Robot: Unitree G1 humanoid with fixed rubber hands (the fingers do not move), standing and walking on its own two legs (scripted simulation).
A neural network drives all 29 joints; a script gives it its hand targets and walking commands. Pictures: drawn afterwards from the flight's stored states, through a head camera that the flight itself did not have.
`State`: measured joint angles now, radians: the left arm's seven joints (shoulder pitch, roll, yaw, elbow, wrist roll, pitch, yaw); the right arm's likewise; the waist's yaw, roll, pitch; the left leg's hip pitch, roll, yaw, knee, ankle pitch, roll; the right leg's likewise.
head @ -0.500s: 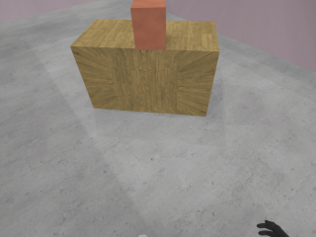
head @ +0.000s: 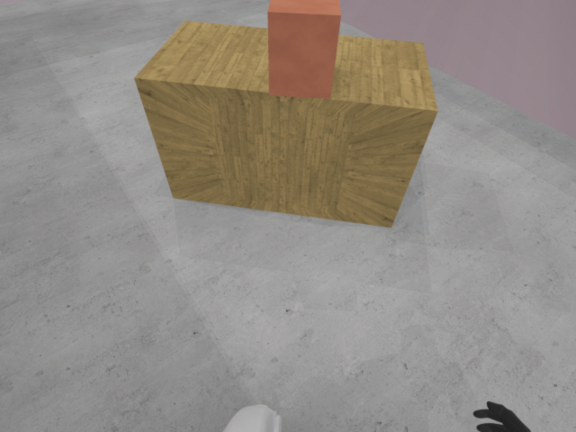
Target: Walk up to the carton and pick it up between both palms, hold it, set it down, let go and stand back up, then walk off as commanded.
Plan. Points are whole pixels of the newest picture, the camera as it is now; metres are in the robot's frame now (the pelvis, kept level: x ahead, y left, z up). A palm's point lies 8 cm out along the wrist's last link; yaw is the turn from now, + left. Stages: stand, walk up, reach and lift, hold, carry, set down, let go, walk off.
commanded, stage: walk up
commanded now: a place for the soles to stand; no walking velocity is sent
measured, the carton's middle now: (302, 43) +1.22 +0.05 -0.02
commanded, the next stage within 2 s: none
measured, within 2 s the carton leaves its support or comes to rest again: neither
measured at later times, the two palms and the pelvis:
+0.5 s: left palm (21, 417) +0.16 +0.41 -0.10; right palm (448, 373) +0.25 -0.20 -0.06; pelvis +0.14 +0.10 +0.01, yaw -3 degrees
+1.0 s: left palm (103, 260) +0.44 +0.41 -0.13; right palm (427, 307) +0.34 -0.18 -0.05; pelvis +0.33 +0.13 +0.00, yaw -4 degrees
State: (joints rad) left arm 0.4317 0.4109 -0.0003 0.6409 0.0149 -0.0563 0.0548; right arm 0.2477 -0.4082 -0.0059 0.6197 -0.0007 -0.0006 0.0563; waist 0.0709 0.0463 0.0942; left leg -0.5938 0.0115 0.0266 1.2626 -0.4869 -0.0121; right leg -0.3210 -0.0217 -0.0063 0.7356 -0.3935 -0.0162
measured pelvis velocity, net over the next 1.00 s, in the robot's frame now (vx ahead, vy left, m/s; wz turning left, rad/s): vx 0.33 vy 0.13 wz -0.07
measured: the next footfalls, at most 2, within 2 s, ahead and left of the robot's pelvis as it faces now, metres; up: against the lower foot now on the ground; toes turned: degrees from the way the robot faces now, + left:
left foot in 0.06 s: +0.14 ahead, +0.11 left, +0.00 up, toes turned +4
right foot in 0.44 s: +0.21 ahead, -0.05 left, +0.00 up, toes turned -1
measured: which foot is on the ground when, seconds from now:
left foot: up 0.00-0.04, down 0.06-0.42, up 0.44-0.62, down 0.64-1.00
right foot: down 0.00-0.08, up 0.10-0.42, down 0.44-0.62, up 0.64-1.00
